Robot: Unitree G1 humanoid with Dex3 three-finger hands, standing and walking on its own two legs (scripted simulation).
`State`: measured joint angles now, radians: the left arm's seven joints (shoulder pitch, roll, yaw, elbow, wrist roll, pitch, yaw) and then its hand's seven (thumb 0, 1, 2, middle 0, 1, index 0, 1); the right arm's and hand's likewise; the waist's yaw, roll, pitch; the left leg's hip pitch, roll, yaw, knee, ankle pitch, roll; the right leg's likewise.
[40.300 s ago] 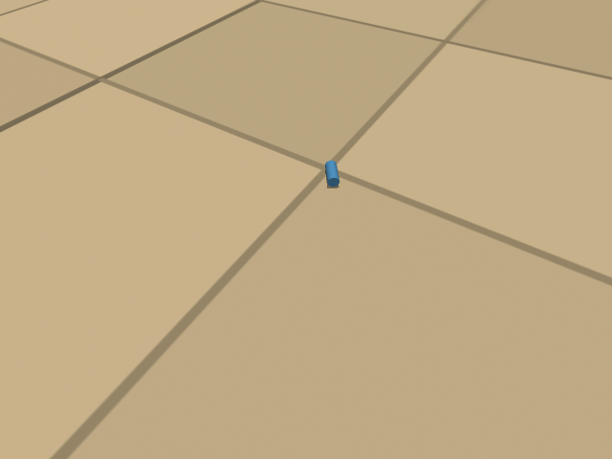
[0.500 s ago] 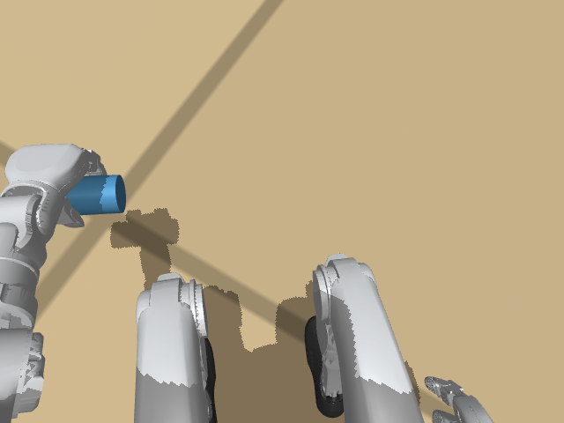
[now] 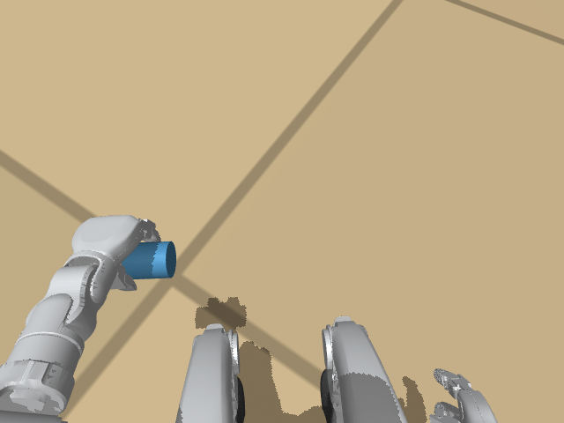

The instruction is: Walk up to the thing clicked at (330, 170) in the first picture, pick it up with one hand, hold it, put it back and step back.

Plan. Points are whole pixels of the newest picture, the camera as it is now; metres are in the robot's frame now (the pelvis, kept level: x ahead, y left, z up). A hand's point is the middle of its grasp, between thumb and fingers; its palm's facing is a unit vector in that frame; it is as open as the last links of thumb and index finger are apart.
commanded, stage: lift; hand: left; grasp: from above
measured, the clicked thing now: (129, 261) +0.38 +0.24 -0.10
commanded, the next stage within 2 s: hold in 0.74 s
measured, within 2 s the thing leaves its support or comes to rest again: neither
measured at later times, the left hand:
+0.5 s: hand (91, 246) +0.35 +0.23 +0.05, palm faces -0.47 -0.05 -0.88, open 8.7 cm
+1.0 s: hand (67, 205) +0.37 +0.23 +0.11, palm faces -0.48 -0.04 -0.87, open 8.7 cm
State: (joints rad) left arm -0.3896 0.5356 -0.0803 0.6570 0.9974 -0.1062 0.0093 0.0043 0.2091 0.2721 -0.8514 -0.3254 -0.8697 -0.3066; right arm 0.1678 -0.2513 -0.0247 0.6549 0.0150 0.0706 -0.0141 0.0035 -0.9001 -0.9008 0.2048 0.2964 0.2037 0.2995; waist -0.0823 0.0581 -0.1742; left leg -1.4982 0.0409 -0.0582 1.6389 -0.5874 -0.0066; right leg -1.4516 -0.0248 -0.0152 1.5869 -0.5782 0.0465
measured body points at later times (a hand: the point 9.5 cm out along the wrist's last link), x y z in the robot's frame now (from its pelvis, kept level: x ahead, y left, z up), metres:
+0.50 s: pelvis +0.03 +0.00 +0.13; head +0.10 +0.00 +0.58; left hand +0.37 +0.23 +0.10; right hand +0.13 -0.27 +0.01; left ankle +0.08 +0.12 -0.53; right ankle +0.08 -0.15 -0.53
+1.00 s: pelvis +0.07 +0.01 +0.18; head +0.11 +0.00 +0.63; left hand +0.39 +0.23 +0.16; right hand +0.17 -0.26 +0.06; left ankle +0.08 +0.12 -0.53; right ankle +0.08 -0.15 -0.53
